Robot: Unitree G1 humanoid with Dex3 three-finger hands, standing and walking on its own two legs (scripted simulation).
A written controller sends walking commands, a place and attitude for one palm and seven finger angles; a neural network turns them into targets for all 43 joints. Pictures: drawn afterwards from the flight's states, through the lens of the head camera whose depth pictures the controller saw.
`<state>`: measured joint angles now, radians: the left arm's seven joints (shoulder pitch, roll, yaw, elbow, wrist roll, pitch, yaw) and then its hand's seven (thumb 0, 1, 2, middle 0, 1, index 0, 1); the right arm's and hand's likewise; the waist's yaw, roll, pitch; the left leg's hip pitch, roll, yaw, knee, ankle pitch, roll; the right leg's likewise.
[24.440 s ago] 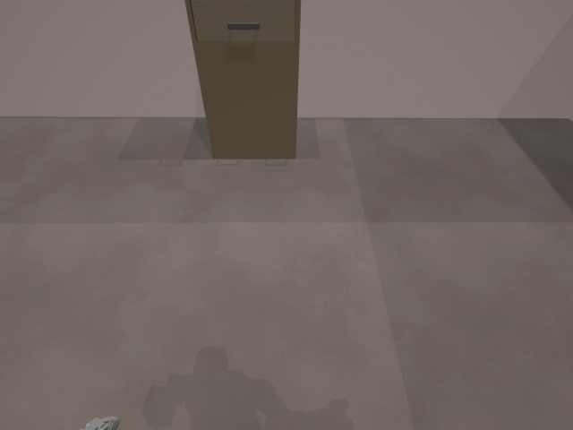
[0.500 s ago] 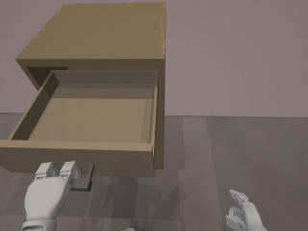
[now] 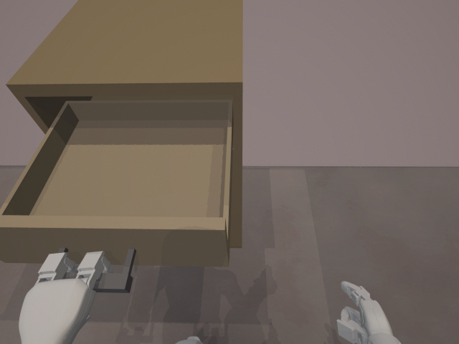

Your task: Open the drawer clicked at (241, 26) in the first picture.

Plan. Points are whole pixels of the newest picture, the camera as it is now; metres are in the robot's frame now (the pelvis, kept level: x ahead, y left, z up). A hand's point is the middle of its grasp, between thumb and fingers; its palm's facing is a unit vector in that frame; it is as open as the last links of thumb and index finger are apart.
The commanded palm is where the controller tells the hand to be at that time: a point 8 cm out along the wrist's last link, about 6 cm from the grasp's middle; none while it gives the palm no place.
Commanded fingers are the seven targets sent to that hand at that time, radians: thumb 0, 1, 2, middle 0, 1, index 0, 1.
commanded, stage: open the thumb to release the handle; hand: left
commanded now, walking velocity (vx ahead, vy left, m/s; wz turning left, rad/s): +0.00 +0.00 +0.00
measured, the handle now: (91, 268) +0.23 +0.24 +0.02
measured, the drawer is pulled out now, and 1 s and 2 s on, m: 0.30 0.30 0.30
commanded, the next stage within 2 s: lift the hand off the handle in 0.56 s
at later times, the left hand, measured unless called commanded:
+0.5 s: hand (84, 306) +0.18 +0.24 +0.01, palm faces -0.01 -0.06 -1.00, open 11.0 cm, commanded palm +0.16 +0.25 +0.05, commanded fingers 0.00 -0.50 0.30 -0.30 -1.20 -0.30 -1.20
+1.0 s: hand (86, 301) +0.19 +0.25 +0.00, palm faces +0.02 -0.05 -1.00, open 13.8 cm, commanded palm +0.17 +0.24 +0.06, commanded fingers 0.00 -0.50 0.30 -0.30 -1.20 -0.30 -1.20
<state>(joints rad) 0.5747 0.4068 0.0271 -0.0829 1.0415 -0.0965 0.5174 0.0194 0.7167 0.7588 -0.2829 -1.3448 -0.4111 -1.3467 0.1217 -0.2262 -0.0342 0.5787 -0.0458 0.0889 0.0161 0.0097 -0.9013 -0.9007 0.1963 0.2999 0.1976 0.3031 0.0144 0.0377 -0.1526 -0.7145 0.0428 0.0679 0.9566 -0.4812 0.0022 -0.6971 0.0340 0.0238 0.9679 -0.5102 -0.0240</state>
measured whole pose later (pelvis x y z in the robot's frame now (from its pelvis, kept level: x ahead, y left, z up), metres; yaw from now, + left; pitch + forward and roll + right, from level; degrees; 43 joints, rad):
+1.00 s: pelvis -0.03 -0.01 +0.00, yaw +3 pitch +11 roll +0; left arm 0.23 0.37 -0.06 0.16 1.06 -0.04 0.46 0.00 -0.49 0.30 -0.31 -1.21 -0.32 -1.21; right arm 0.14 -0.23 -0.03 0.65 -0.03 0.07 -0.05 0.01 -0.90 -0.90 0.20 0.30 0.20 0.30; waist 0.05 0.07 -0.12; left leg -0.71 0.02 0.01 0.93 -0.41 -0.01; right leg -0.67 0.02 -0.04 0.94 -0.46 -0.03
